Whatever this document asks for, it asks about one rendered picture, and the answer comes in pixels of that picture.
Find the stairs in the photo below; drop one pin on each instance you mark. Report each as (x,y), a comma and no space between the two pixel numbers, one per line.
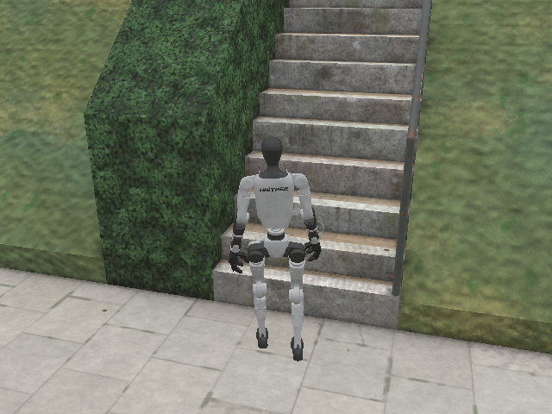
(339,99)

